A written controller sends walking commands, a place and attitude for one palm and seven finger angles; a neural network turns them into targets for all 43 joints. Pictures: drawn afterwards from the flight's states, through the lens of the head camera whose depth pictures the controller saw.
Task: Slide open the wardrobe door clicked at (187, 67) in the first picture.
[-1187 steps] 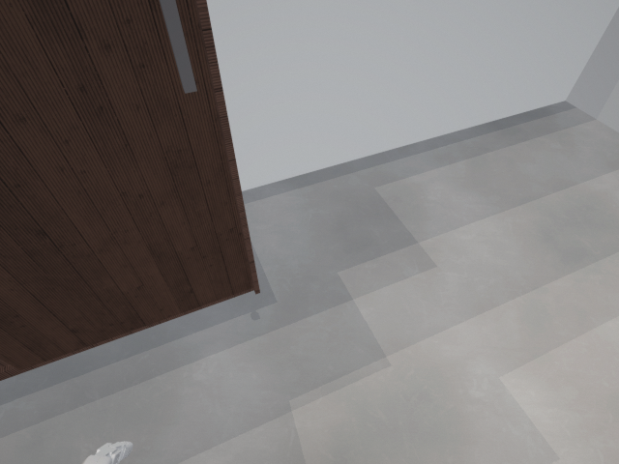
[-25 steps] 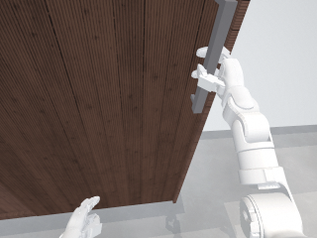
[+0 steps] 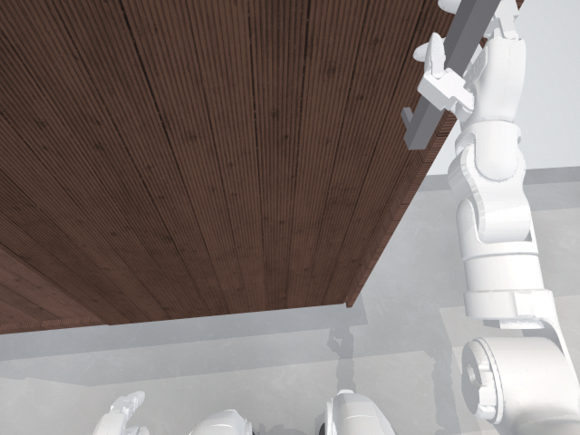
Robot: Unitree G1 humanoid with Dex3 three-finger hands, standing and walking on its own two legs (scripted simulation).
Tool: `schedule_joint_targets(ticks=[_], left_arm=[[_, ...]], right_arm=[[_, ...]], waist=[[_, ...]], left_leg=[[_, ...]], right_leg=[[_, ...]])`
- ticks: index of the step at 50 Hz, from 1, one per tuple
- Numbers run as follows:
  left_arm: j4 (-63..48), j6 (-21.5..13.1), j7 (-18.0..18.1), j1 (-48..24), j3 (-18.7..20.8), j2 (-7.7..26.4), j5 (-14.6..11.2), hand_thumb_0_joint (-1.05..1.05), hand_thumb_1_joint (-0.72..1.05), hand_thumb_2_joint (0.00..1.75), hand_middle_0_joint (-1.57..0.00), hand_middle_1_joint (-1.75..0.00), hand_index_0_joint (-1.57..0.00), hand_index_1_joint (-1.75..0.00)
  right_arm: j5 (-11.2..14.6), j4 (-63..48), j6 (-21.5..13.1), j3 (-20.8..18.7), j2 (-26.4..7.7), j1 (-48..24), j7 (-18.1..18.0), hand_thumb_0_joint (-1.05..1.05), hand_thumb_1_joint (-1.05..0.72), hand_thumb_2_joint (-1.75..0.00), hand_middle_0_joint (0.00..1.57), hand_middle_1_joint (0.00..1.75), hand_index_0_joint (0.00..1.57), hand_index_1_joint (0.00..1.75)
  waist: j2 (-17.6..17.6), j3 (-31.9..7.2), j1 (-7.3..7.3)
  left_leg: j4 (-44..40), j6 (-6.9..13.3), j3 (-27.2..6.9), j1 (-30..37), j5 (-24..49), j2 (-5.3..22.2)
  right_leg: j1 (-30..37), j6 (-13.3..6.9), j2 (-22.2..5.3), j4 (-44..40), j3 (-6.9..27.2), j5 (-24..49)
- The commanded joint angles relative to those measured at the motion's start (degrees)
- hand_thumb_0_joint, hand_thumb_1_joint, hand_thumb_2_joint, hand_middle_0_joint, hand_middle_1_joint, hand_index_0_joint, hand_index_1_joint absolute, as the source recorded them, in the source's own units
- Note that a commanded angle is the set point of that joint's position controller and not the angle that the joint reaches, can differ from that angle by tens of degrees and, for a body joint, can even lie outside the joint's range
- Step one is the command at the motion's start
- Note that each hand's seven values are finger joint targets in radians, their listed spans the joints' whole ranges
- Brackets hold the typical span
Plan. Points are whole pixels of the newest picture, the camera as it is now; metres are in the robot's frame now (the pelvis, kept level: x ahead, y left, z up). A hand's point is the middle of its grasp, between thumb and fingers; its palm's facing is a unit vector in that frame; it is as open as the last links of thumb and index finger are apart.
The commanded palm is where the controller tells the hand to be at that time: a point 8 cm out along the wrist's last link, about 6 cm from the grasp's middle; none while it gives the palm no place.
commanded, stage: step sideways, sliding the door along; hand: right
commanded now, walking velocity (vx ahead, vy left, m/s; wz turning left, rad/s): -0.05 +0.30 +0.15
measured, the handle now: (452, 33) +0.48 -0.16 +0.26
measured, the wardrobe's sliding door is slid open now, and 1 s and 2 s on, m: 0.02 0.29 0.61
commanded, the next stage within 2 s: none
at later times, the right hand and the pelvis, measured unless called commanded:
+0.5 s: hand (348, 77) +0.44 -0.05 +0.24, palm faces +0.26 +0.96 -0.09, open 6.7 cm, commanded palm +0.41 -0.02 +0.23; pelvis +0.05 +0.13 +0.00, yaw -4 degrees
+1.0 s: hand (165, 85) +0.42 +0.14 +0.24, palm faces +0.15 +0.99 -0.06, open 6.8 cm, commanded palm +0.39 +0.13 +0.23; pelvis +0.07 +0.26 +0.01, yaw -1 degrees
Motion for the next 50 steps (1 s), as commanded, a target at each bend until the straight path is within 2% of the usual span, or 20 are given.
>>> schedule_joint_targets(ticks=[1, 3, 8, 15, 17, 19, 20, 22, 24, 25, 26, 27, 28, 34, 39, 41, 42, 44, 46, 50], left_arm=[[-12.04, -3.77, -2.11, -6.78, 3.42, 7.12, 0.82, 0.0, 0.9, 0.9, -0.2, -0.3, -0.2, -0.3], [-12.38, -3.46, -4.5, -9.7, 4.25, 5.83, -0.13, 0.0, 0.9, 0.9, -0.2, -0.3, -0.2, -0.3], [-12.62, -3.08, -5.43, -9.31, 4.76, 6.27, 0.1, 0.0, 0.9, 0.9, -0.2, -0.3, -0.2, -0.3], [-17.55, -5.29, -5.24, -10.93, 3.22, 4.55, -0.27, 0.0, 0.9, 0.9, -0.2, -0.3, -0.2, -0.3], [-17.75, -5.69, -5.2, -11.32, 2.52, 2.96, -1.08, 0.0, 0.9, 0.9, -0.2, -0.3, -0.2, -0.3], [-17.67, -6.32, -4.04, -13.72, 1.29, 0.34, -0.3, 0.0, 0.9, 0.9, -0.2, -0.3, -0.2, -0.3], [-17.83, -6.4, -3.53, -14.11, 2.47, 0.94, -0.12, 0.0, 0.9, 0.9, -0.2, -0.3, -0.2, -0.3], [-15.94, -6.7, -3.17, -14.64, 1.46, 0.62, -0.21, 0.0, 0.9, 0.9, -0.2, -0.3, -0.2, -0.3], [-15.14, -5.64, -3.41, -13.52, 1.43, 1.32, -0.23, 0.0, 0.9, 0.9, -0.2, -0.3, -0.2, -0.3], [-16.45, -4.92, -3.64, -13.09, 3.2, 3.38, -0.02, 0.0, 0.9, 0.9, -0.2, -0.3, -0.2, -0.3], [-18.24, -4.78, -5.1, -12.93, 5.39, 5.87, 0.55, 0.0, 0.9, 0.9, -0.2, -0.3, -0.2, -0.3], [-18.7, -5.05, -7.84, -12.5, 6.35, 7.92, 0.42, 0.0, 0.9, 0.9, -0.2, -0.3, -0.2, -0.3], [-20.14, -5.9, -8.41, -13.28, 6.21, 6.56, 0.84, 0.0, 0.9, 0.9, -0.2, -0.3, -0.2, -0.3], [-20.44, -7.01, -7.93, -12.39, 4.28, 4.45, 0.89, 0.0, 0.9, 0.9, -0.2, -0.3, -0.2, -0.3], [-21.07, -8.38, -7.12, -11.53, 3.15, 3.47, 0.46, 0.0, 0.9, 0.9, -0.2, -0.3, -0.2, -0.3], [-21.03, -9.07, -7.14, -12.4, 2.27, 2.19, -0.47, 0.0, 0.9, 0.9, -0.2, -0.3, -0.2, -0.3], [-20.95, -9.15, -6.71, -12.72, 1.72, 0.76, -0.86, 0.0, 0.9, 0.9, -0.2, -0.3, -0.2, -0.3], [-20.91, -9.11, -5.5, -14.03, 1.77, 0.24, 0.38, 0.0, 0.9, 0.9, -0.2, -0.3, -0.2, -0.3], [-18.76, -9.34, -5.12, -14.85, 1.48, -0.25, 0.66, 0.0, 0.9, 0.9, -0.2, -0.3, -0.2, -0.3], [-16.88, -5.35, -4.95, -13.29, 2.04, 0.75, 1.58, 0.0, 0.9, 0.9, -0.2, -0.3, -0.2, -0.3]], right_arm=[[1.59, -26.35, -11.51, 16.09, 9.04, -34.33, 5.3, 0.0, -0.9, -0.9, 0.45, 1.4, 0.45, 1.4], [2.0, -28.34, -12.6, 13.26, 5.72, -36.65, 6.44, 0.0, -0.9, -0.9, 0.45, 1.4, 0.45, 1.4], [-0.51, -30.29, -11.06, 14.69, 6.37, -32.2, 7.8, 0.0, -0.9, -0.9, 0.45, 1.4, 0.45, 1.4], [0.5, -34.93, -10.29, 13.01, 4.15, -23.37, 7.8, 0.0, -0.9, -0.9, 0.45, 1.4, 0.45, 1.4], [-0.67, -36.53, -10.13, 11.22, 1.19, -19.76, 7.23, 0.0, -0.9, -0.9, 0.45, 1.4, 0.45, 1.4], [-1.82, -39.43, -9.35, 9.73, -2.55, -14.57, 6.33, 0.0, -0.9, -0.9, 0.45, 1.4, 0.45, 1.4], [-1.46, -43.13, -9.35, 8.24, -4.02, -13.16, 6.53, 0.0, -0.9, -0.9, 0.45, 1.4, 0.45, 1.4], [-0.51, -50.06, -9.96, 10.49, 0.47, -11.78, 5.66, 0.0, -0.9, -0.9, 0.45, 1.4, 0.45, 1.4], [-0.21, -52.26, -11.52, 12.14, 2.15, -11.59, 4.62, 0.0, -0.9, -0.9, 0.45, 1.4, 0.45, 1.4], [0.52, -54.2, -12.26, 12.81, 2.63, -11.74, 5.01, 0.0, -0.9, -0.9, 0.45, 1.4, 0.45, 1.4], [0.86, -53.86, -12.43, 13.93, 5.1, -10.25, 5.95, 0.0, -0.9, -0.9, 0.45, 1.4, 0.45, 1.4], [-1.01, -49.53, -12.63, 13.34, 5.41, -11.21, 6.66, 0.0, -0.9, -0.9, 0.45, 1.4, 0.45, 1.4], [-1.17, -54.37, -14.23, 14.17, 6.72, -14.46, 6.66, 0.0, -0.9, -0.9, 0.45, 1.4, 0.45, 1.4], [-1.86, -50.58, -10.66, 16.68, 7.74, -6.63, 7.3, 0.0, -0.9, -0.9, 0.45, 1.4, 0.45, 1.4], [-1.64, -50.87, -10.76, 15.88, 6.39, -1.63, 6.53, 0.0, -0.9, -0.9, 0.45, 1.4, 0.45, 1.4], [-1.98, -52.28, -11.3, 14.79, 4.39, -0.33, 6.34, 0.0, -0.9, -0.9, 0.45, 1.4, 0.45, 1.4], [-2.48, -52.57, -11.52, 14.09, 2.37, -0.24, 6.31, 0.0, -0.9, -0.9, 0.45, 1.4, 0.45, 1.4], [-2.6, -54.71, -11.12, 11.97, -0.8, 5.64, 5.51, 0.0, -0.9, -0.9, 0.45, 1.4, 0.45, 1.4], [-1.71, -62.88, -12.41, 15.12, 3.12, 4.75, 5.41, 0.0, -0.9, -0.9, 0.45, 1.4, 0.45, 1.4], [-2.13, -60.19, -15.23, 9.08, -0.85, 5.26, 3.7, 0.0, -0.9, -0.9, 0.45, 1.4, 0.45, 1.4]], waist=[[-17.97, -35.81, 6.96], [-4.65, -32.79, 5.79], [-10.67, -27.86, 5.39], [-17.02, -29.4, 4.98], [-4.21, -30.33, 3.55], [13.71, -28.09, 3.07], [25.6, -29.58, 1.66], [19.98, -30.92, 3.25], [11.57, -33.7, 5.62], [5.83, -35.84, 6.38], [-7.33, -38.29, 4.6], [-3.91, -38.81, 3.89], [-11.26, -35.88, 4.37], [-14.1, -27.71, 4.07], [-16.91, -26.09, 4.6], [-9.72, -26.99, 3.54], [2.12, -26.57, 3.07], [21.45, -27.22, 0.88], [21.68, -30.0, 2.18], [14.22, -35.35, 4.61]], left_leg=[[28.81, -1.46, -6.31, -25.06, -10.8, -1.75], [38.4, -0.49, -14.2, -27.12, -9.75, 1.58], [25.3, -3.75, -6.96, -19.2, -1.95, 2.75], [-2.99, -4.65, 1.26, 1.53, 4.96, -3.05], [-15.75, -3.7, -2.0, 12.22, 27.57, 0.3], [-10.68, 2.81, -15.87, 21.97, 74.14, 14.27], [-8.12, 4.76, -19.22, 22.38, 76.85, 15.28], [-4.5, 6.49, -16.22, 26.53, 75.22, 15.23], [3.86, 3.08, -9.17, 20.8, 65.5, 11.68], [10.39, -1.41, -5.4, 3.28, 41.93, 6.09], [21.01, -3.81, -5.05, -13.61, -3.04, -0.35], [28.18, -2.27, -9.54, -17.16, -15.72, -0.75], [27.96, -2.54, -10.33, -21.17, -17.88, 0.47], [16.54, -4.3, -4.8, -11.4, -2.68, 0.4], [-0.73, -4.53, -1.22, -0.54, 2.96, -3.23], [-12.51, -4.97, -0.89, 7.31, 17.55, -2.83], [-16.88, -4.5, -4.09, 11.06, 38.89, 1.3], [-11.86, 3.28, -20.99, 16.55, 76.96, 13.57], [-7.23, 7.04, -21.96, 22.51, 76.35, 15.72], [-0.27, 4.34, -12.65, 17.79, 62.66, 9.52]], right_leg=[[47.0, -12.02, -28.13, -26.55, 33.35, 41.32], [40.98, -16.8, -30.49, -24.32, 33.07, 39.51], [30.55, -9.53, -20.42, -24.33, 8.64, 38.74], [28.32, -3.01, -16.22, -16.01, -0.39, 47.88], [21.4, -1.87, -9.24, -3.65, -2.05, 36.88], [-1.17, 3.36, 0.3, 9.06, -2.06, -9.34], [-3.02, 2.73, 0.41, 14.57, 0.91, -15.01], [-4.16, 1.57, -1.04, 5.2, 2.48, -13.41], [11.54, 1.51, -4.68, -21.45, -0.57, 11.7], [30.99, -1.94, -13.02, -26.04, 5.09, 46.03], [45.19, -9.95, -27.67, -22.61, 18.17, 80.38], [46.26, -11.72, -29.16, -20.01, 14.06, 79.79], [45.27, -12.61, -29.28, -18.92, 14.99, 79.74], [34.11, -5.83, -21.6, -23.5, -0.53, 58.08], [29.52, -2.84, -18.98, -19.33, -3.66, 53.55], [25.73, -4.18, -14.75, -10.86, -3.6, 42.72], [19.54, -2.43, -8.87, -3.66, -4.87, 25.59], [0.83, 3.51, 1.41, 10.41, -1.13, -15.35], [-2.97, 1.7, -0.21, 12.51, 6.02, -16.32], [15.96, 2.57, -3.27, -22.04, -1.29, 12.33]])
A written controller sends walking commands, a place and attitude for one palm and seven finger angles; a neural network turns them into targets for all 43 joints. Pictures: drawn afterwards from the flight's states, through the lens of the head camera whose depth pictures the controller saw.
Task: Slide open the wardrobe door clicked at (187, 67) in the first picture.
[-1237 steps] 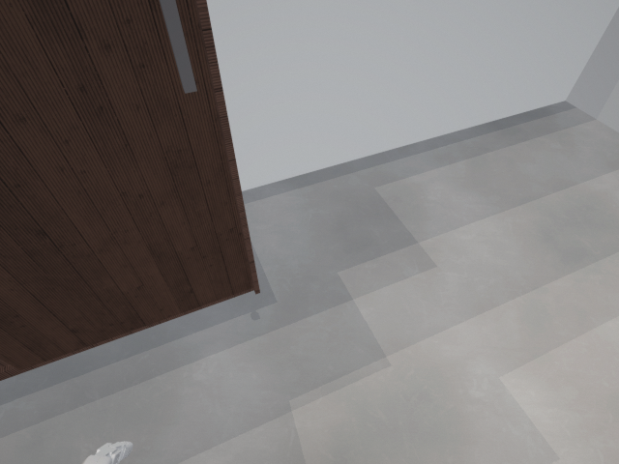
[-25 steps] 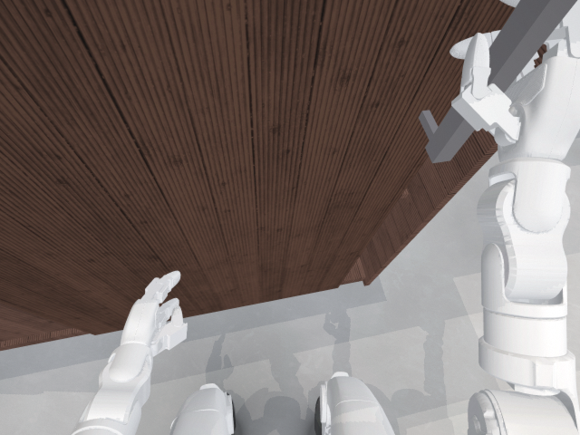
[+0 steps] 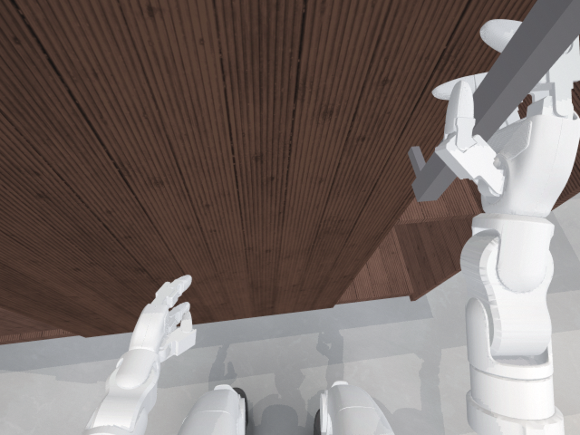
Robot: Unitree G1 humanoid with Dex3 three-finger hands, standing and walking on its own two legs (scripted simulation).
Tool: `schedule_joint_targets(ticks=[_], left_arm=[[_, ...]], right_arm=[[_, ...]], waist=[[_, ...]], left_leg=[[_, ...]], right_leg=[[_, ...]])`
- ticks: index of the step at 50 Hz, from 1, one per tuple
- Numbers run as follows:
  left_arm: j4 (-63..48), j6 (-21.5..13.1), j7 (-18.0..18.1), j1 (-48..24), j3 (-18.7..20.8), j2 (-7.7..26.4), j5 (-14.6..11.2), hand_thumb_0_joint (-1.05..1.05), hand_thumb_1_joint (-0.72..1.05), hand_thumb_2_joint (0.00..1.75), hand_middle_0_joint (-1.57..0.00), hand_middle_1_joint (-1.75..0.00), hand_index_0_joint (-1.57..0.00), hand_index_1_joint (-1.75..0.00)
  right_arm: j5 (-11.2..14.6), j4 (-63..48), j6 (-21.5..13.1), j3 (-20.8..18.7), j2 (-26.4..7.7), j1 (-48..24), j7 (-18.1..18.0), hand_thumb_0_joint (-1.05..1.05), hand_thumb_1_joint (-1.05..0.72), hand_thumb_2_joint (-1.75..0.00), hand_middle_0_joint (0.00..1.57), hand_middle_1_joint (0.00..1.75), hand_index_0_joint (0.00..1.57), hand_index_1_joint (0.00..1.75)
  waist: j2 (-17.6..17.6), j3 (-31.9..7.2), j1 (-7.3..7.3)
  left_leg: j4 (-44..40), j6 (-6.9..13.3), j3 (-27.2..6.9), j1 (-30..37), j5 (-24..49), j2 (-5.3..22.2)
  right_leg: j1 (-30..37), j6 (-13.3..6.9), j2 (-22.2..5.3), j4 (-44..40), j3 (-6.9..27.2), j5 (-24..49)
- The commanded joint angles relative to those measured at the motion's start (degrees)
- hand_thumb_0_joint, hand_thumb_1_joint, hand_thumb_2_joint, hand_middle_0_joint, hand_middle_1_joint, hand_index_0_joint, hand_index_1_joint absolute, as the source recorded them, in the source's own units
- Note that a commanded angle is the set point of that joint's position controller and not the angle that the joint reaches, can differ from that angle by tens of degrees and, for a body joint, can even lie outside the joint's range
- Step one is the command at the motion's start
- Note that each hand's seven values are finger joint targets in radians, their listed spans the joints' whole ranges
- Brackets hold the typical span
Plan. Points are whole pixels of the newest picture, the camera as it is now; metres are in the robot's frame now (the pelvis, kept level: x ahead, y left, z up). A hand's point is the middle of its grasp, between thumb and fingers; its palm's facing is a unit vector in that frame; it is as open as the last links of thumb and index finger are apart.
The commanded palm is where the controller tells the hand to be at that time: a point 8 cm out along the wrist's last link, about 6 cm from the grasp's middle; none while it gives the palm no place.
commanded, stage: step sideways, sliding the door along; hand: right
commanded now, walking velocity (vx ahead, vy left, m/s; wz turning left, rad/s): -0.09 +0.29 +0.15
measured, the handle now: (483, 81) +0.39 -0.15 +0.25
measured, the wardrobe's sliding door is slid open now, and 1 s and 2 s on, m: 0.29 0.61 0.61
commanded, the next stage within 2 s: stop walking and hold the door there in 1.14 s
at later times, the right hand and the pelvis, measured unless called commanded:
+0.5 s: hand (212, 152) +0.33 +0.07 +0.23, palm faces +0.03 +1.00 -0.07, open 6.6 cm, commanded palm +0.31 +0.04 +0.22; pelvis -0.06 +0.16 +0.00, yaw +6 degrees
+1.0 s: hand (38, 152) +0.32 +0.19 +0.24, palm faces +0.27 +0.96 -0.06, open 6.3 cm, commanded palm +0.29 +0.22 +0.23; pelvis -0.12 +0.36 -0.01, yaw +4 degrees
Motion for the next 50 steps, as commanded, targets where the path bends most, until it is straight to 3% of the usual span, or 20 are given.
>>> schedule_joint_targets(ticks=[1, 2, 3, 5, 10, 15, 17, 18, 20, 23, 27, 28, 30, 32, 38, 43, 45, 47, 48, 50], left_arm=[[-7.99, 0.8, 0.8, 1.08, 3.02, 4.05, 1.17, 0.0, 0.9, 0.9, -0.2, -0.3, -0.2, -0.3], [-9.16, 0.79, 0.49, 0.42, 4.33, 6.66, 1.52, 0.0, 0.9, 0.9, -0.2, -0.3, -0.2, -0.3], [-10.42, 1.84, -1.08, 0.8, 4.7, 7.38, 1.28, 0.0, 0.9, 0.9, -0.2, -0.3, -0.2, -0.3], [-9.56, 1.12, -1.61, 0.1, 3.24, 5.91, 2.77, 0.0, 0.9, 0.9, -0.2, -0.3, -0.2, -0.3], [-7.46, 1.59, -0.76, 0.95, 3.86, 6.65, 1.57, 0.0, 0.9, 0.9, -0.2, -0.3, -0.2, -0.3], [-7.72, 0.48, -0.28, 1.94, 3.04, 5.96, 0.06, 0.0, 0.9, 0.9, -0.2, -0.3, -0.2, -0.3], [-7.99, -0.16, -0.03, 1.66, 2.2, 4.04, -1.44, 0.0, 0.9, 0.9, -0.2, -0.3, -0.2, -0.3], [-8.25, -0.24, 0.49, 0.44, 1.52, 2.77, -1.3, 0.0, 0.9, 0.9, -0.2, -0.3, -0.2, -0.3], [-7.43, -0.28, 1.73, -1.98, 2.4, 4.08, 0.28, 0.0, 0.9, 0.9, -0.2, -0.3, -0.2, -0.3], [-4.29, 1.99, 2.56, -0.82, 0.65, 3.34, 0.86, 0.0, 0.9, 0.9, -0.2, -0.3, -0.2, -0.3], [-4.14, 3.45, 3.28, 2.62, 1.15, 4.49, 1.47, 0.0, 0.9, 0.9, -0.2, -0.3, -0.2, -0.3], [-3.85, 3.39, 3.6, 3.4, 1.82, 5.93, 1.17, 0.0, 0.9, 0.9, -0.2, -0.3, -0.2, -0.3], [-4.3, 2.05, 2.67, 2.34, 2.34, 6.84, 1.15, 0.0, 0.9, 0.9, -0.2, -0.3, -0.2, -0.3], [-4.15, 2.33, 2.08, -0.11, 1.6, 6.54, 1.47, 0.0, 0.9, 0.9, -0.2, -0.3, -0.2, -0.3], [-3.57, 3.81, 2.4, 4.26, 2.44, 8.63, 0.18, 0.0, 0.9, 0.9, -0.2, -0.3, -0.2, -0.3], [-4.47, 3.0, 2.69, 4.53, 1.5, 8.08, -1.23, 0.0, 0.9, 0.9, -0.2, -0.3, -0.2, -0.3], [-4.62, 2.25, 2.57, 4.0, 0.32, 5.64, -2.01, 0.0, 0.9, 0.9, -0.2, -0.3, -0.2, -0.3], [-5.14, 1.97, 3.27, 1.06, -0.09, 3.05, -1.88, 0.0, 0.9, 0.9, -0.2, -0.3, -0.2, -0.3], [-4.2, 1.87, 3.97, -0.8, 0.68, 5.87, -1.85, 0.0, 0.9, 0.9, -0.2, -0.3, -0.2, -0.3], [-1.13, 2.39, 4.48, 1.33, 0.19, 5.66, -1.33, 0.0, 0.9, 0.9, -0.2, -0.3, -0.2, -0.3]], right_arm=[[-0.56, -20.96, -12.67, 6.04, -7.91, -22.52, 3.82, 0.0, -0.9, -0.9, 0.45, 1.4, 0.45, 1.4], [0.22, -20.22, -12.36, 6.7, -6.51, -23.06, 4.8, 0.0, -0.9, -0.9, 0.45, 1.4, 0.45, 1.4], [-1.02, -15.72, -12.08, 6.83, -5.56, -22.24, 5.28, 0.0, -0.9, -0.9, 0.45, 1.4, 0.45, 1.4], [-1.5, -17.6, -12.35, 4.61, -6.59, -29.99, 5.29, 0.0, -0.9, -0.9, 0.45, 1.4, 0.45, 1.4], [-1.05, -7.89, -8.74, 3.9, -6.66, -25.2, 5.24, 0.0, -0.9, -0.9, 0.45, 1.4, 0.45, 1.4], [-0.2, -5.27, -8.71, 2.63, -8.25, -25.75, 5.14, 0.0, -0.9, -0.9, 0.45, 1.4, 0.45, 1.4], [-0.63, -5.32, -8.51, 1.24, -11.15, -26.97, 4.82, 0.0, -0.9, -0.9, 0.45, 1.4, 0.45, 1.4], [-1.04, -3.55, -7.94, -0.03, -13.82, -25.13, 3.95, 0.0, -0.9, -0.9, 0.45, 1.4, 0.45, 1.4], [-0.05, -6.75, -7.29, -2.1, -15.3, -27.46, 3.34, 0.0, -0.9, -0.9, 0.45, 1.4, 0.45, 1.4], [0.15, -7.57, -8.06, -3.67, -14.14, -27.75, 1.52, 0.0, -0.9, -0.9, 0.45, 1.4, 0.45, 1.4], [-0.09, -2.51, -9.43, -4.65, -15.34, -32.46, 2.01, 0.0, -0.9, -0.9, 0.45, 1.4, 0.45, 1.4], [0.36, -1.44, -9.49, -3.92, -15.29, -32.99, 2.34, 0.0, -0.9, -0.9, 0.45, 1.4, 0.45, 1.4], [0.64, 3.28, -9.64, -0.98, -12.17, -36.16, 3.28, 0.0, -0.9, -0.9, 0.45, 1.4, 0.45, 1.4], [-0.22, -0.76, -10.04, -3.24, -15.99, -44.37, 3.59, 0.0, -0.9, -0.9, 0.45, 1.4, 0.45, 1.4], [-0.14, 9.68, -6.03, 3.17, -8.87, -43.89, 4.58, 0.0, -0.9, -0.9, 0.45, 1.4, 0.45, 1.4], [0.61, 14.78, -5.11, 5.28, -6.9, -46.44, 4.27, 0.0, -0.9, -0.9, 0.45, 1.4, 0.45, 1.4], [0.94, 13.95, -4.97, 8.49, -3.89, -49.67, 4.27, 0.0, -0.9, -0.9, 0.45, 1.4, 0.45, 1.4], [0.41, 14.08, -4.0, 9.09, -5.07, -51.86, 3.11, 0.0, -0.9, -0.9, 0.45, 1.4, 0.45, 1.4], [0.77, 12.51, -3.14, 7.97, -7.07, -52.89, 2.28, 0.0, -0.9, -0.9, 0.45, 1.4, 0.45, 1.4], [1.18, 8.22, -3.69, 9.26, -4.01, -54.61, 1.06, 0.0, -0.9, -0.9, 0.45, 1.4, 0.45, 1.4]], waist=[[13.45, -40.24, 6.07], [-2.08, -39.95, 5.2], [-8.7, -40.29, 3.63], [-12.48, -33.51, 5.2], [-11.97, -29.43, 4.66], [-13.62, -29.55, 5.16], [0.2, -30.73, 4.12], [11.43, -28.84, 3.86], [26.59, -32.59, 1.06], [14.34, -34.23, 2.56], [12.55, -38.07, 3.69], [6.72, -37.41, 5.11], [-11.54, -35.36, 4.2], [-7.51, -30.96, 4.27], [-10.65, -29.67, 4.72], [-14.29, -31.45, 4.57], [-6.72, -32.77, 4.19], [21.23, -29.61, 2.57], [29.51, -28.7, 1.75], [14.27, -28.45, 2.85]], left_leg=[[7.56, 2.81, -7.08, 9.87, 42.91, 7.53], [15.89, -1.68, -3.97, -6.64, 8.11, 0.91], [25.0, -1.24, -5.85, -11.87, -20.74, -0.1], [30.26, -2.19, -9.48, -14.82, -19.44, 1.2], [16.5, -3.6, -1.89, -4.15, -9.23, -0.06], [-2.88, -3.9, 3.29, 8.06, -3.27, -4.03], [-15.11, -2.73, 0.35, 14.47, 13.01, 0.64], [-14.89, 0.91, -7.81, 17.72, 33.09, 8.14], [-12.26, 8.17, -19.63, 16.01, 35.25, 16.21], [-5.62, 10.37, -12.37, 23.75, 42.02, 13.59], [-3.41, 7.21, -9.51, 13.86, 25.3, 9.52], [2.31, 5.02, -8.17, 3.52, 15.97, 7.36], [27.47, -1.06, -6.03, -18.42, -16.24, -2.81], [37.15, -1.05, -11.94, -21.49, -10.72, 1.48], [18.41, -2.44, -0.28, -6.18, -4.96, 1.52], [-2.16, -3.51, 7.41, 8.2, -6.54, -3.91], [-11.78, -1.82, 3.12, 14.92, -3.58, -0.68], [-18.51, 7.04, -19.32, 22.83, 9.31, 16.26], [-19.01, 9.78, -27.5, 22.91, 8.94, 18.37], [-9.66, 12.57, -17.87, 27.86, 23.76, 16.91]], right_leg=[[26.18, -2.99, -8.26, -24.26, 0.47, 38.2], [37.0, -10.65, -23.99, -25.61, 14.18, 69.15], [40.21, -14.49, -30.27, -23.94, 16.52, 80.3], [30.26, -15.77, -30.77, -24.74, 16.49, 67.45], [23.49, -8.5, -22.48, -25.9, -1.6, 56.07], [20.05, -4.55, -18.02, -19.0, -4.82, 47.88], [14.09, -5.16, -9.23, -6.32, -6.76, 29.37], [2.7, -2.84, -3.75, 2.07, -7.3, 5.06], [-4.63, -0.78, 0.43, 18.59, 0.88, -7.85], [-6.45, -1.04, -0.84, 7.7, -0.24, -3.58], [11.61, -2.08, 0.58, -18.98, -6.43, 14.27], [23.05, -3.56, -3.55, -27.01, -2.89, 22.11], [34.99, -17.0, -31.43, -31.32, 29.96, 45.8], [27.06, -16.39, -30.12, -30.91, 26.67, 34.79], [17.25, -10.61, -18.87, -30.39, 1.04, 25.76], [13.84, -6.58, -13.8, -21.54, -4.12, 20.15], [8.87, -5.17, -9.12, -10.67, -4.07, 19.3], [-13.4, -1.58, 0.53, 11.93, -3.88, -3.19], [-15.62, -2.14, 0.55, 19.98, 1.75, -6.08], [-15.52, -2.59, -1.73, 14.09, 1.51, -2.84]])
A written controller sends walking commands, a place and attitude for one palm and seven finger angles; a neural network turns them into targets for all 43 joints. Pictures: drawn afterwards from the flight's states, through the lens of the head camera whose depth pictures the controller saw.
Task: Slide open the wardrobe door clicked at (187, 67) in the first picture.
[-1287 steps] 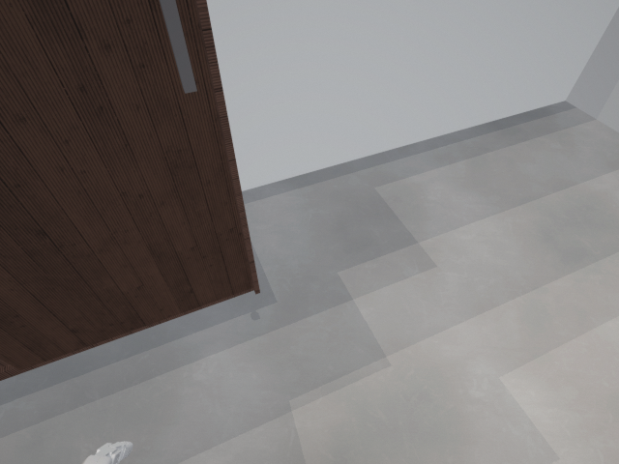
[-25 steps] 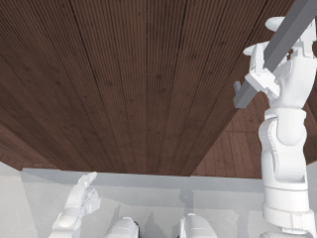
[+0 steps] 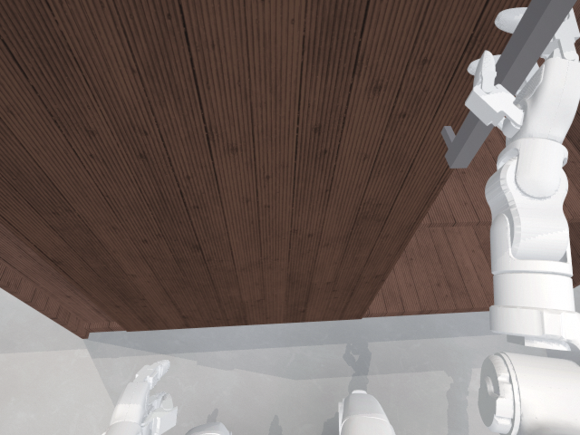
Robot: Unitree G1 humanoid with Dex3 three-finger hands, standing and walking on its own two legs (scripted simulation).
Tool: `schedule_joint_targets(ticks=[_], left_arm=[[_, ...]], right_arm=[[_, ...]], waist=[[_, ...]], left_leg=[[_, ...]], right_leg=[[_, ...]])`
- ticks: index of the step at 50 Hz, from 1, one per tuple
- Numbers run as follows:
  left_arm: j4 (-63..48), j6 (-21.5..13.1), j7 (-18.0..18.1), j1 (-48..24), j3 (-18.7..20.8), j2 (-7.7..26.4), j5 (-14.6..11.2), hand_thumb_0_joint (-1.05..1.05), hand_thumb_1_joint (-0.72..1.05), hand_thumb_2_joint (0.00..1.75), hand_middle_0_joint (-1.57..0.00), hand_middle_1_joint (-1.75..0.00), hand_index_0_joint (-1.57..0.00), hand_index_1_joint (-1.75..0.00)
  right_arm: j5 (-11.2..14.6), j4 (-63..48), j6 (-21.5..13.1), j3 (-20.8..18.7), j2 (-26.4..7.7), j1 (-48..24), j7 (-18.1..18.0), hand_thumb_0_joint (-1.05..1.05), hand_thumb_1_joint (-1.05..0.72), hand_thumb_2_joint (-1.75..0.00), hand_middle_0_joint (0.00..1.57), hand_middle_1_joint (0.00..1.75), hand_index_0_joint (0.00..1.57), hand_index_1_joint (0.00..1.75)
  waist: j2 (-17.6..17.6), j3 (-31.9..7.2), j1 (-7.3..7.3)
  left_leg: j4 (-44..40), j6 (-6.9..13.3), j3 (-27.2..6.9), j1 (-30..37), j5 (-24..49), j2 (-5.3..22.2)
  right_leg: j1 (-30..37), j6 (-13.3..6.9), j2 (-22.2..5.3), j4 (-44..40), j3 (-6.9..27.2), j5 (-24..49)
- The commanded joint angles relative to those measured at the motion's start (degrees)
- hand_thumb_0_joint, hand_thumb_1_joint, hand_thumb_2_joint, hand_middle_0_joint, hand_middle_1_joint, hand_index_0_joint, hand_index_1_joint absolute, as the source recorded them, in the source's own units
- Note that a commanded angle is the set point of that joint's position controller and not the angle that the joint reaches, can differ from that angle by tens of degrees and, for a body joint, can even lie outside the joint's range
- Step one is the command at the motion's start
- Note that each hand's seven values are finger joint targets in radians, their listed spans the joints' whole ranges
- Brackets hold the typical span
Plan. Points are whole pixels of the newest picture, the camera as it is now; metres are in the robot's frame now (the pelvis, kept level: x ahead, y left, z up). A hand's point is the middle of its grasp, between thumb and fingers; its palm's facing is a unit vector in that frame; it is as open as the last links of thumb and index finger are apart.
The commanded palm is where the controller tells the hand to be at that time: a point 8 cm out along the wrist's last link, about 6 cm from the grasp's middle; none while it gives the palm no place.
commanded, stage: step sideways, sliding the door along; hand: right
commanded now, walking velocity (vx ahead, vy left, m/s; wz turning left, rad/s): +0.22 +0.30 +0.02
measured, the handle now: (503, 55) +0.46 -0.23 +0.26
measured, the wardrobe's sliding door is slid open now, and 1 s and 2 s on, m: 0.61 0.61 0.61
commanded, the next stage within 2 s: stop walking and hold the door there in 0.14 s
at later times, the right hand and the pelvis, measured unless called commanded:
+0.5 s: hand (484, 90) +0.43 -0.21 +0.24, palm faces +0.61 +0.75 -0.25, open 6.7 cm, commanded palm +0.38 -0.24 +0.22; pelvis +0.05 +0.14 +0.00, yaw +0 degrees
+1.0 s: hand (482, 89) +0.43 -0.20 +0.24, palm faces +0.56 +0.81 -0.18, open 6.3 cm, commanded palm +0.38 -0.25 +0.22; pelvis +0.01 +0.13 +0.01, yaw +4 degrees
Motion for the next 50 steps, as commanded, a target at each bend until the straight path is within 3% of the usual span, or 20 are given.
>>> schedule_joint_targets(ticks=[1, 3, 4, 5, 6, 12, 13, 14, 17, 19, 21, 22, 23, 28, 35, 38, 40, 45, 48, 50], left_arm=[[-7.84, -2.51, 0.97, -6.82, 1.29, 4.91, 0.63, 0.0, 0.9, 0.9, -0.2, -0.3, -0.2, -0.3], [-8.03, -1.6, 0.59, -5.55, 2.39, 5.72, 0.74, 0.0, 0.9, 0.9, -0.2, -0.3, -0.2, -0.3], [-9.31, -1.49, 0.22, -4.3, 3.91, 7.81, 0.75, 0.0, 0.9, 0.9, -0.2, -0.3, -0.2, -0.3], [-10.69, -2.02, -0.69, -4.52, 5.05, 9.89, 0.57, 0.0, 0.9, 0.9, -0.2, -0.3, -0.2, -0.3], [-10.86, -2.28, -2.27, -5.43, 4.84, 9.11, -0.15, 0.0, 0.9, 0.9, -0.2, -0.3, -0.2, -0.3], [-10.36, -2.3, -3.38, -5.6, 5.47, 8.7, 0.41, 0.0, 0.9, 0.9, -0.2, -0.3, -0.2, -0.3], [-6.95, -1.36, -1.57, -1.93, 6.18, 12.29, 1.17, 0.0, 0.9, 0.9, -0.2, -0.3, -0.2, -0.3], [-9.7, -0.59, -1.55, -1.39, 5.19, 10.87, 1.55, 0.0, 0.9, 0.9, -0.2, -0.3, -0.2, -0.3], [-10.88, -3.23, -1.36, -2.3, 3.99, 10.55, 0.52, 0.0, 0.9, 0.9, -0.2, -0.3, -0.2, -0.3], [-11.4, -4.38, -0.91, -1.46, 3.16, 10.16, 0.12, 0.0, 0.9, 0.9, -0.2, -0.3, -0.2, -0.3], [-11.97, -3.93, 0.12, -4.52, 2.1, 7.72, 0.87, 0.0, 0.9, 0.9, -0.2, -0.3, -0.2, -0.3], [-11.85, -4.08, 0.86, -4.67, 1.74, 8.68, 0.75, 0.0, 0.9, 0.9, -0.2, -0.3, -0.2, -0.3], [-10.46, -4.13, 1.04, -5.26, 2.1, 9.97, 0.19, 0.0, 0.9, 0.9, -0.2, -0.3, -0.2, -0.3], [-6.67, -5.05, 1.83, -4.94, 2.5, 11.83, 1.09, 0.0, 0.9, 0.9, -0.2, -0.3, -0.2, -0.3], [-6.52, -3.87, 2.06, -0.89, 2.95, 12.49, 0.85, 0.0, 0.9, 0.9, -0.2, -0.3, -0.2, -0.3], [-8.05, -3.33, 2.41, -0.46, 4.36, 15.53, 0.26, 0.0, 0.9, 0.9, -0.2, -0.3, -0.2, -0.3], [-8.36, -3.1, 2.45, 1.0, 3.17, 13.59, 0.91, 0.0, 0.9, 0.9, -0.2, -0.3, -0.2, -0.3], [-7.68, -3.83, 3.05, 3.21, 2.89, 14.23, 1.41, 0.0, 0.9, 0.9, -0.2, -0.3, -0.2, -0.3], [-6.79, -3.17, 3.26, 5.21, 3.18, 14.4, 1.45, 0.0, 0.9, 0.9, -0.2, -0.3, -0.2, -0.3], [-6.82, -3.17, 3.38, 4.77, 3.02, 13.9, 1.23, 0.0, 0.9, 0.9, -0.2, -0.3, -0.2, -0.3]], right_arm=[[0.21, -25.67, -8.16, 16.5, 4.98, -32.3, 3.44, 0.0, -0.9, -0.9, 0.45, 1.4, 0.45, 1.4], [0.37, -25.82, -8.99, 16.16, 4.07, -30.84, 3.86, 0.0, -0.9, -0.9, 0.45, 1.4, 0.45, 1.4], [0.93, -26.27, -9.86, 16.83, 5.25, -29.34, 4.58, 0.0, -0.9, -0.9, 0.45, 1.4, 0.45, 1.4], [2.21, -27.4, -10.21, 17.95, 7.25, -29.25, 5.3, 0.0, -0.9, -0.9, 0.45, 1.4, 0.45, 1.4], [1.67, -24.59, -9.81, 15.88, 5.05, -30.66, 5.68, 0.0, -0.9, -0.9, 0.45, 1.4, 0.45, 1.4], [0.3, -27.72, -8.48, 13.92, 1.17, -29.68, 7.7, 0.0, -0.9, -0.9, 0.45, 1.4, 0.45, 1.4], [-3.18, -6.05, -7.79, -17.46, -31.58, -15.63, 4.68, 0.0, -0.9, -0.9, 0.45, 1.4, 0.45, 1.4], [-2.03, -8.33, -8.1, -7.59, -22.07, -14.76, 6.35, 0.0, -0.9, -0.9, 0.45, 1.4, 0.45, 1.4], [-1.58, -8.97, -9.96, -9.68, -24.01, -16.4, 6.81, 0.0, -0.9, -0.9, 0.45, 1.4, 0.45, 1.4], [-2.38, -5.18, -10.22, -12.8, -27.89, -12.48, 6.78, 0.0, -0.9, -0.9, 0.45, 1.4, 0.45, 1.4], [-4.07, 0.59, -10.65, -21.76, -40.02, -8.65, 6.1, 0.0, -0.9, -0.9, 0.45, 1.4, 0.45, 1.4], [-3.48, 1.95, -9.59, -25.33, -43.14, -7.89, 5.47, 0.0, -0.9, -0.9, 0.45, 1.4, 0.45, 1.4], [-2.34, -0.3, -9.11, -25.83, -43.2, -8.2, 4.86, 0.0, -0.9, -0.9, 0.45, 1.4, 0.45, 1.4], [-3.04, 4.68, -11.47, -29.31, -43.05, -5.55, 3.66, 0.0, -0.9, -0.9, 0.45, 1.4, 0.45, 1.4], [-3.95, 4.16, -13.03, -24.0, -39.41, -8.52, 3.54, 0.0, -0.9, -0.9, 0.45, 1.4, 0.45, 1.4], [-3.26, 2.75, -14.4, -22.46, -38.55, -9.71, 3.64, 0.0, -0.9, -0.9, 0.45, 1.4, 0.45, 1.4], [-4.22, 7.64, -14.26, -22.18, -38.76, -8.15, 3.83, 0.0, -0.9, -0.9, 0.45, 1.4, 0.45, 1.4], [-4.52, 11.62, -14.16, -22.86, -41.17, -10.31, 4.04, 0.0, -0.9, -0.9, 0.45, 1.4, 0.45, 1.4], [-5.05, 18.05, -13.7, -25.32, -45.13, -8.61, 4.03, 0.0, -0.9, -0.9, 0.45, 1.4, 0.45, 1.4], [-4.85, 18.54, -13.56, -25.42, -45.93, -11.4, 4.13, 0.0, -0.9, -0.9, 0.45, 1.4, 0.45, 1.4]], waist=[[13.68, -24.8, 3.66], [9.06, -27.76, 6.1], [0.2, -30.98, 7.04], [-14.08, -34.38, 6.76], [-4.61, -33.38, 6.08], [-11.09, -26.44, 5.77], [-11.91, -28.45, 3.8], [-13.88, -28.14, 4.07], [-18.1, -27.67, 3.83], [-9.79, -26.15, 3.34], [15.13, -25.62, 2.62], [16.25, -25.57, 1.29], [21.04, -26.94, 1.78], [16.51, -28.79, 2.6], [8.42, -28.1, 3.73], [-7.18, -23.63, 2.49], [-12.6, -22.42, 3.15], [-8.54, -22.26, 3.33], [3.03, -24.37, 4.63], [7.85, -25.28, 4.32]], left_leg=[[-7.39, 13.28, -14.49, 21.6, 34.8, 13.25], [2.47, 8.17, -3.98, 11.57, 30.91, 7.51], [12.23, 5.09, -1.7, -5.1, 19.39, 4.29], [24.0, 1.98, -4.77, -21.6, -11.19, -1.19], [32.07, 2.78, -11.1, -20.25, -12.88, -1.48], [28.17, -0.65, -6.33, -19.28, -3.17, 0.78], [25.89, -1.69, -3.91, -17.97, -3.53, -1.02], [17.82, -1.2, -3.0, -13.9, -3.84, -1.4], [0.74, -1.68, 1.69, -1.61, 3.35, -5.01], [-12.15, -2.09, 0.88, 6.61, 14.17, -3.93], [-14.32, 4.69, -22.81, 18.6, 44.62, 14.73], [-14.23, 6.42, -27.11, 15.37, 48.61, 19.26], [-13.52, 7.53, -30.58, 17.06, 47.9, 19.89], [-9.43, 7.76, -17.62, 16.0, 52.25, 17.73], [-13.1, 6.24, -14.65, 6.16, 26.34, 14.6], [-6.15, 0.56, -5.79, -0.3, 8.13, 1.3], [3.1, 0.38, -4.52, 0.9, -3.08, -1.36], [-8.44, 0.56, -4.83, 4.55, 5.23, -0.44], [-11.93, 3.04, -12.22, 8.34, 23.53, 6.13], [-15.14, 4.57, -16.73, 4.77, 15.91, 8.98]], right_leg=[[-4.65, -1.83, 6.24, -3.27, -6.32, -4.15], [16.92, -1.65, 7.44, -29.12, -12.08, 17.22], [35.85, -4.3, 0.64, -30.94, -4.18, 29.1], [47.67, -12.33, -18.34, -30.2, 20.01, 51.55], [42.32, -14.86, -21.5, -30.7, 22.71, 46.38], [33.03, -10.7, -12.64, -29.95, -0.9, 44.58], [31.99, -9.94, -10.58, -29.97, -5.34, 48.37], [29.59, -9.73, -8.88, -27.0, -5.34, 49.35], [24.08, -5.38, -5.11, -23.13, -11.72, 40.42], [19.39, -2.67, -0.34, -16.71, -12.23, 30.27], [-2.25, 0.12, 9.98, 2.74, -11.35, -4.59], [-4.5, 0.02, 9.52, 9.18, -4.02, -7.95], [-5.99, 0.28, 10.17, 12.46, -1.36, -7.72], [0.12, 0.31, 10.8, 2.08, -2.67, -1.38], [14.87, -0.58, 11.01, -25.59, -5.8, 11.55], [16.64, -5.6, -2.46, -33.78, 3.2, 29.58], [8.81, -8.21, -4.94, -36.22, 4.67, 29.55], [10.31, -4.74, -1.06, -27.4, -0.8, 33.77], [7.6, -1.08, 4.99, -21.87, -5.59, 23.28], [9.27, -1.19, 6.73, -20.33, -4.85, 14.28]])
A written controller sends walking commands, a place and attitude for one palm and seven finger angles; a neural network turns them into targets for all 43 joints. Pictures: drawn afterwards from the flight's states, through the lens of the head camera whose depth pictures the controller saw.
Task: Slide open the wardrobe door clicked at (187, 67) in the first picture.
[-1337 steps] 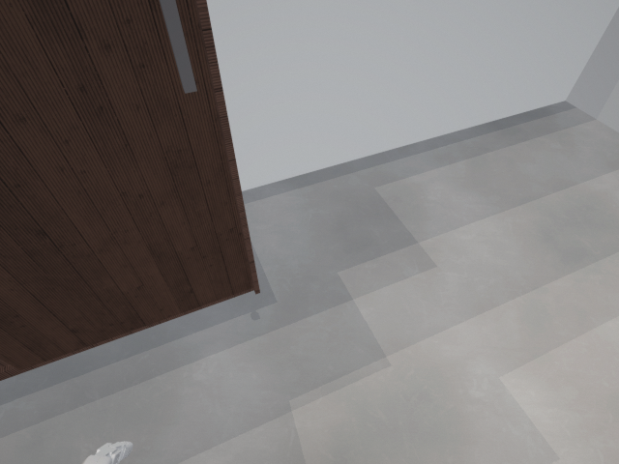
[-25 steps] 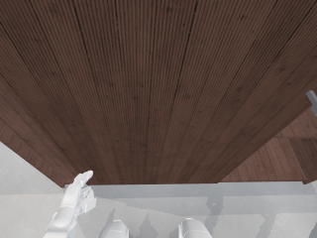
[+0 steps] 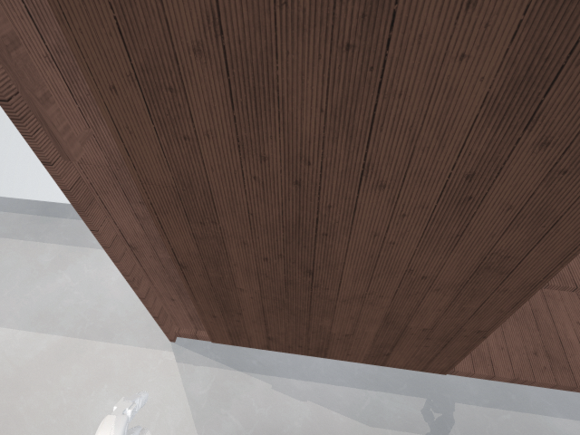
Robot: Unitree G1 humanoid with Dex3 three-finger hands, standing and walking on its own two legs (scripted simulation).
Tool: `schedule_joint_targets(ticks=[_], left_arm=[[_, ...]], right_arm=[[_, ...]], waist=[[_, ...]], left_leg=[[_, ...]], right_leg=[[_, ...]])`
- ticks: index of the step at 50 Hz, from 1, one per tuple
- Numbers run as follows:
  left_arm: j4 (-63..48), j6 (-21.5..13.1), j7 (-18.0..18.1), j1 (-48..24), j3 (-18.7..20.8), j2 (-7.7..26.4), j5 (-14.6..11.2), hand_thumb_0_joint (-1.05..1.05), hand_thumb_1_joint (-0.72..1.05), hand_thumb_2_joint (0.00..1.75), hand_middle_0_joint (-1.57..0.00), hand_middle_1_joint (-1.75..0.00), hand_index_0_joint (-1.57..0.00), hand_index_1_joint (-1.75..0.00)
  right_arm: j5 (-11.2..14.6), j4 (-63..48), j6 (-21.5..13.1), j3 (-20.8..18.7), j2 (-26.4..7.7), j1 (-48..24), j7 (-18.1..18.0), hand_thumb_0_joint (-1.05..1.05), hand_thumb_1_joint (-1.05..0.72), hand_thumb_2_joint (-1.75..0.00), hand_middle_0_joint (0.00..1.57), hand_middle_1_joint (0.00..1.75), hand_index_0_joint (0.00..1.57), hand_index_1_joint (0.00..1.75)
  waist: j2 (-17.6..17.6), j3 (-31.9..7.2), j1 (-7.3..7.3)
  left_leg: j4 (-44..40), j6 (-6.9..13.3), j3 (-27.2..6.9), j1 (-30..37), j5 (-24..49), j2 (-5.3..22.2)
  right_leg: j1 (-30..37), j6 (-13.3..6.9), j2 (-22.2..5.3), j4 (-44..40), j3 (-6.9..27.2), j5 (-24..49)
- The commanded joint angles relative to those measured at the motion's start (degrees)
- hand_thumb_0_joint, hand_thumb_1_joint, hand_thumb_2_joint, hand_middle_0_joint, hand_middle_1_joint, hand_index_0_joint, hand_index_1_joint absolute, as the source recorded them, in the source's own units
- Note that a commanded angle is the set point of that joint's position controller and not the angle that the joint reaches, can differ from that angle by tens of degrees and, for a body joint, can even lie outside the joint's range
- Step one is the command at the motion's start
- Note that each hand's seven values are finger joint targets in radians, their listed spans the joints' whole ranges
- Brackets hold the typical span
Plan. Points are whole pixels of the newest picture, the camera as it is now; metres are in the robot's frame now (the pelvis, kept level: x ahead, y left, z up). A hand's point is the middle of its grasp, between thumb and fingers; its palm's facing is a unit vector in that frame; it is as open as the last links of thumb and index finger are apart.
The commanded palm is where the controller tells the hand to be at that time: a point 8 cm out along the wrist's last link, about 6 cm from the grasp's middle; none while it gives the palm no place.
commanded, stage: stop walking and hold the door there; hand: right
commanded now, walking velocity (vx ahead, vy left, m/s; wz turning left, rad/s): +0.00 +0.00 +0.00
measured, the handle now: out of the picture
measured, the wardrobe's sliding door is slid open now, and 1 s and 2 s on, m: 0.61 0.61 0.60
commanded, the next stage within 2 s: none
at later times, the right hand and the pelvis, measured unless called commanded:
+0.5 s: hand out of the picture +0.39 -0.36 +0.23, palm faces +0.59 +0.79 -0.14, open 6.0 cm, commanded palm +0.35 -0.40 +0.20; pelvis -0.02 +0.00 +0.00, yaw +2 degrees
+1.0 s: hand out of the picture +0.40 -0.37 +0.23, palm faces +0.49 +0.85 -0.20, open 5.6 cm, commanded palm +0.36 -0.41 +0.20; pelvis -0.02 -0.06 +0.00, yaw -1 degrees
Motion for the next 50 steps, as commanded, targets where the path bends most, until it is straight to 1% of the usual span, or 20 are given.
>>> schedule_joint_targets(ticks=[1, 5, 8, 13, 17, 22, 23, 25, 29, 32, 33, 35, 36, 37, 38, 40, 42, 44, 48, 50], left_arm=[[-5.59, -2.27, 1.23, -1.68, 3.66, 11.09, 0.3, 0.0, 0.9, 0.9, -0.2, -0.3, -0.2, -0.3], [-4.91, -2.46, 1.81, -1.73, 2.83, 11.74, 0.54, 0.0, 0.9, 0.9, -0.2, -0.3, -0.2, -0.3], [-4.48, -2.82, 2.11, -0.93, 2.97, 11.72, 0.16, 0.0, 0.9, 0.9, -0.2, -0.3, -0.2, -0.3], [-3.58, -3.08, 2.13, 0.81, 3.12, 11.91, 0.08, 0.0, 0.9, 0.9, -0.2, -0.3, -0.2, -0.3], [-3.04, -3.12, 1.65, 1.95, 3.72, 12.44, 0.27, 0.0, 0.9, 0.9, -0.2, -0.3, -0.2, -0.3], [-2.86, -3.53, 1.5, 1.78, 3.84, 12.79, 0.13, 0.0, 0.9, 0.9, -0.2, -0.3, -0.2, -0.3], [-2.64, -3.2, 1.6, 1.68, 4.17, 12.97, -0.16, 0.0, 0.9, 0.9, -0.2, -0.3, -0.2, -0.3], [-3.46, -2.76, 1.4, 1.07, 4.32, 12.94, 0.2, 0.0, 0.9, 0.9, -0.2, -0.3, -0.2, -0.3], [-3.16, -1.87, 0.76, 1.25, 5.02, 12.62, 0.37, 0.0, 0.9, 0.9, -0.2, -0.3, -0.2, -0.3], [-2.77, -2.16, 0.33, 0.66, 5.18, 12.62, 0.74, 0.0, 0.9, 0.9, -0.2, -0.3, -0.2, -0.3], [-1.92, -1.91, 0.34, 0.35, 5.13, 12.61, 0.74, 0.0, 0.9, 0.9, -0.2, -0.3, -0.2, -0.3], [-2.79, -1.5, 0.48, -0.87, 5.17, 12.56, 1.04, 0.0, 0.9, 0.9, -0.2, -0.3, -0.2, -0.3], [-3.63, -1.1, 0.52, -1.49, 4.88, 12.77, 0.86, 0.0, 0.9, 0.9, -0.2, -0.3, -0.2, -0.3], [-4.57, -1.1, 0.35, -2.27, 4.61, 12.52, 0.77, 0.0, 0.9, 0.9, -0.2, -0.3, -0.2, -0.3], [-5.19, -1.39, 0.44, -3.0, 4.2, 11.18, 0.83, 0.0, 0.9, 0.9, -0.2, -0.3, -0.2, -0.3], [-4.57, -2.28, 0.67, -2.65, 4.33, 10.78, 0.65, 0.0, 0.9, 0.9, -0.2, -0.3, -0.2, -0.3], [-4.08, -3.08, 0.6, -2.96, 4.42, 10.49, 0.23, 0.0, 0.9, 0.9, -0.2, -0.3, -0.2, -0.3], [-4.22, -3.61, 0.4, -3.9, 3.85, 9.79, 0.3, 0.0, 0.9, 0.9, -0.2, -0.3, -0.2, -0.3], [-5.19, -4.7, -0.74, -6.08, 2.57, 8.82, 0.81, 0.0, 0.9, 0.9, -0.2, -0.3, -0.2, -0.3], [-5.79, -4.59, -1.72, -7.89, 2.24, 8.32, 1.16, 0.0, 0.9, 0.9, -0.2, -0.3, -0.2, -0.3]], right_arm=[[-0.58, -4.92, -2.66, -6.0, -23.62, -19.17, -1.3, 0.0, -0.9, -0.9, 0.45, 1.4, 0.45, 1.4], [-0.38, -1.1, -3.73, -4.97, -23.0, -21.4, -0.89, 0.0, -0.9, -0.9, 0.45, 1.4, 0.45, 1.4], [-0.09, 1.22, -3.55, -2.83, -21.52, -22.65, -0.58, 0.0, -0.9, -0.9, 0.45, 1.4, 0.45, 1.4], [-0.41, 3.99, -2.92, -1.67, -21.42, -24.49, -0.41, 0.0, -0.9, -0.9, 0.45, 1.4, 0.45, 1.4], [-0.77, 7.77, -3.0, -3.07, -23.68, -25.12, -0.18, 0.0, -0.9, -0.9, 0.45, 1.4, 0.45, 1.4], [-0.85, 7.55, -3.7, -2.84, -22.89, -24.01, 0.12, 0.0, -0.9, -0.9, 0.45, 1.4, 0.45, 1.4], [-0.46, 7.41, -3.54, -1.83, -21.99, -23.08, 0.16, 0.0, -0.9, -0.9, 0.45, 1.4, 0.45, 1.4], [-1.05, 6.05, -3.73, -2.69, -22.81, -23.17, -0.03, 0.0, -0.9, -0.9, 0.45, 1.4, 0.45, 1.4], [-1.06, 4.24, -3.89, -1.39, -21.58, -23.61, 0.11, 0.0, -0.9, -0.9, 0.45, 1.4, 0.45, 1.4], [-1.07, 2.39, -3.98, -1.35, -20.44, -24.21, 0.45, 0.0, -0.9, -0.9, 0.45, 1.4, 0.45, 1.4], [-0.51, 1.12, -4.05, 0.21, -19.16, -24.99, 0.66, 0.0, -0.9, -0.9, 0.45, 1.4, 0.45, 1.4], [-0.65, -1.12, -4.91, 0.81, -17.33, -24.35, 0.89, 0.0, -0.9, -0.9, 0.45, 1.4, 0.45, 1.4], [-0.69, -1.61, -5.66, 2.05, -15.58, -24.08, 1.0, 0.0, -0.9, -0.9, 0.45, 1.4, 0.45, 1.4], [-0.37, -3.29, -6.64, 3.51, -13.29, -24.96, 1.14, 0.0, -0.9, -0.9, 0.45, 1.4, 0.45, 1.4], [-0.15, -7.0, -7.29, 4.0, -13.65, -26.78, 1.02, 0.0, -0.9, -0.9, 0.45, 1.4, 0.45, 1.4], [0.45, -8.03, -6.74, 5.19, -10.99, -25.79, 0.59, 0.0, -0.9, -0.9, 0.45, 1.4, 0.45, 1.4], [0.9, -10.76, -6.09, 7.33, -8.5, -25.52, 0.72, 0.0, -0.9, -0.9, 0.45, 1.4, 0.45, 1.4], [1.05, -12.65, -5.81, 7.08, -9.01, -25.72, 0.66, 0.0, -0.9, -0.9, 0.45, 1.4, 0.45, 1.4], [1.41, -14.31, -4.84, 5.23, -11.02, -26.7, 0.51, 0.0, -0.9, -0.9, 0.45, 1.4, 0.45, 1.4], [1.49, -14.71, -4.52, 4.63, -11.34, -26.11, 0.7, 0.0, -0.9, -0.9, 0.45, 1.4, 0.45, 1.4]], waist=[[3.43, -17.17, -3.08], [-5.05, -14.02, -3.37], [-7.46, -13.24, -3.54], [-5.98, -13.99, -3.32], [2.84, -12.06, -2.6], [1.23, -13.69, -2.59], [-2.01, -13.02, -2.62], [-2.47, -11.64, -3.04], [5.56, -11.88, -3.28], [10.23, -12.52, -3.28], [7.74, -11.91, -2.32], [2.76, -11.96, -2.37], [-4.5, -11.12, -2.81], [-13.4, -11.36, -2.99], [-16.18, -11.71, -3.07], [-8.58, -13.36, -3.15], [-7.9, -15.13, -2.96], [-9.06, -16.11, -3.24], [-9.76, -17.5, -4.48], [-5.04, -20.15, -6.35]], left_leg=[[-9.59, 3.11, -12.06, 4.96, 4.07, 11.57], [-3.61, -0.46, -2.9, 2.48, -4.16, 3.09], [1.27, -0.63, -1.83, 6.16, -4.24, 1.95], [-3.31, -0.41, -2.89, 7.4, -1.51, 3.25], [-12.14, 1.75, -11.63, -1.27, -13.04, 8.6], [-9.45, 0.84, -8.82, -0.86, -9.14, 6.29], [-9.34, 0.74, -8.27, -0.13, -9.22, 6.49], [-9.48, 1.38, -9.77, 0.45, -9.63, 8.5], [-14.29, 5.9, -19.42, 3.77, -8.8, 19.5], [-11.66, 6.57, -17.16, 4.38, -1.2, 22.3], [-9.39, 5.29, -14.12, 1.98, -0.21, 21.12], [-1.96, 1.87, -6.85, -2.53, -0.79, 14.31], [4.64, -0.13, -1.7, -4.98, -5.67, 9.63], [15.27, -1.42, 2.04, -7.12, -13.58, 4.17], [25.05, -1.5, 0.85, -10.19, -19.52, 3.13], [31.35, -1.75, 0.24, -13.37, -18.07, 3.6], [32.18, -2.45, 1.7, -13.97, -16.91, 3.75], [26.97, -2.76, 3.01, -11.42, -17.46, 3.84], [10.84, -2.72, 5.31, -0.54, -13.66, 3.32], [-5.48, -0.54, 2.8, 14.78, -5.05, 6.79]], right_leg=[[4.38, 0.63, -0.22, -2.87, 5.67, -0.53], [4.08, -2.05, -7.18, -14.85, 11.39, -2.15], [0.06, -3.61, -9.89, -18.66, 13.27, -4.73], [0.2, -1.89, -6.2, -13.47, 7.32, -3.3], [1.89, 0.03, -0.73, -5.2, 4.15, -9.87], [4.77, -0.77, -2.34, -8.48, 7.88, -3.25], [4.71, -1.26, -2.5, -9.41, 7.74, -4.05], [1.91, -1.23, -1.25, -7.41, 6.82, -5.05], [-1.54, 0.14, 2.7, 2.27, 6.29, -6.2], [-0.42, 0.18, 2.26, 2.07, 7.88, -7.0], [3.57, -0.18, 1.93, -2.18, 8.03, -4.1], [8.91, -1.85, -0.08, -10.35, 8.77, 1.96], [8.22, -3.5, -4.17, -13.74, 12.49, 2.38], [7.22, -5.99, -9.79, -18.15, 21.25, 4.12], [8.38, -9.07, -12.68, -20.39, 26.0, 8.99], [12.13, -11.17, -11.39, -16.71, 22.26, 17.66], [15.57, -11.06, -8.8, -14.75, 16.93, 21.72], [16.13, -11.47, -7.69, -13.0, 15.14, 25.87], [12.73, -9.72, -5.81, -11.85, 12.8, 22.39], [3.62, -6.27, -4.04, -5.04, 11.94, 15.81]])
